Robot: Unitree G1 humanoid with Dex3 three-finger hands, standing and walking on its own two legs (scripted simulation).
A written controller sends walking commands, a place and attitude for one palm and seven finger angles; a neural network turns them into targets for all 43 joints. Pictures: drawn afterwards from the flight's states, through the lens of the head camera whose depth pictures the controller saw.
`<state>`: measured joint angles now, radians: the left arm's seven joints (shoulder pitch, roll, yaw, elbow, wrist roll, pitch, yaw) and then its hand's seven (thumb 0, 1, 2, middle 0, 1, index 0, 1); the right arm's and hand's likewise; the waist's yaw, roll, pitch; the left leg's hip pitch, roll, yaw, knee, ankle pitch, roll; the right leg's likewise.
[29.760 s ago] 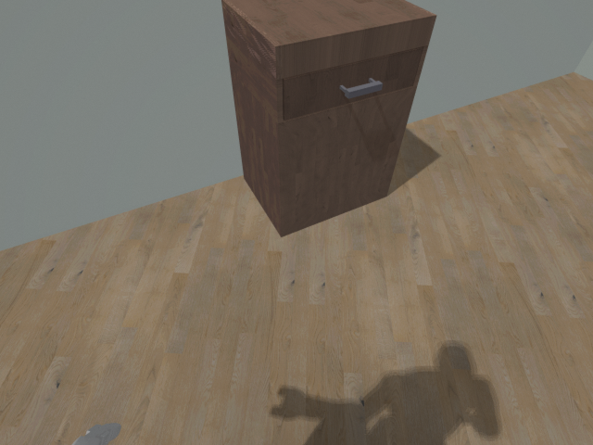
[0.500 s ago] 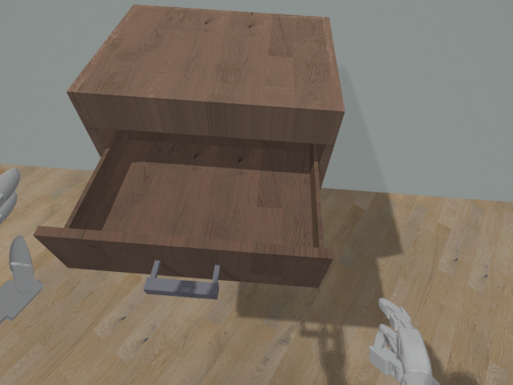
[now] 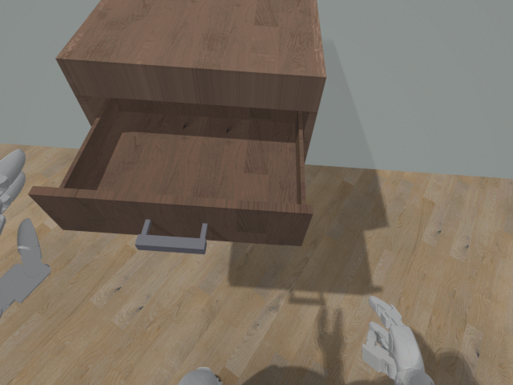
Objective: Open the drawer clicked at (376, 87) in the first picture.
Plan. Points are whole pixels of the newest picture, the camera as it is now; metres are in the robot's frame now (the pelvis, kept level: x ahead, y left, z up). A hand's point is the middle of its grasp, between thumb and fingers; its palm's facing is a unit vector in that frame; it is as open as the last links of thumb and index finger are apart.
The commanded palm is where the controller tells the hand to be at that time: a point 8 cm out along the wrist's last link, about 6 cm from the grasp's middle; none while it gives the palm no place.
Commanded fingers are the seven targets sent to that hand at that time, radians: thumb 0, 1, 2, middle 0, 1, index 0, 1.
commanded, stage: step back with the hand held close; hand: left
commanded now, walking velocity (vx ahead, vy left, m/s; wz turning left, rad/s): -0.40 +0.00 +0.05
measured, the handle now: (173, 235) +0.39 +0.19 -0.10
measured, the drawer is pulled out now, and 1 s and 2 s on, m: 0.29 0.29 0.29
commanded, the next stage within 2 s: stop stepping back and stand still in 0.22 s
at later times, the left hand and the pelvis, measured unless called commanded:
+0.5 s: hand out of the picture +0.06 +0.21 +0.18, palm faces +0.33 -0.81 -0.49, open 7.5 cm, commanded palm +0.00 +0.25 +0.19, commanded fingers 0.00 0.90 0.90 -0.20 -0.30 -0.20 -0.30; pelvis -0.13 -0.03 +0.00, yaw -1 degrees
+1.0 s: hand out of the picture +0.02 +0.19 +0.18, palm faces +0.30 -0.81 -0.50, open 7.4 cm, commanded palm -0.04 +0.24 +0.19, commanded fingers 0.00 0.90 0.90 -0.20 -0.30 -0.20 -0.30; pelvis -0.17 -0.04 +0.01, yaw +0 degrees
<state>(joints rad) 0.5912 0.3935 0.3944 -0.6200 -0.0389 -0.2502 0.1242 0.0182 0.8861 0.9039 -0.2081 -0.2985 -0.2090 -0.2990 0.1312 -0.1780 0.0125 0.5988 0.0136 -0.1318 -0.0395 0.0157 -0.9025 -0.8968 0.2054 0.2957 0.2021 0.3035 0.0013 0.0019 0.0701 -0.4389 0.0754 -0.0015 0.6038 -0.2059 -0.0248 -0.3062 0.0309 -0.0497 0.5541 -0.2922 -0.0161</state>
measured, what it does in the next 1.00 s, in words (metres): walks backwards: left foot, then right foot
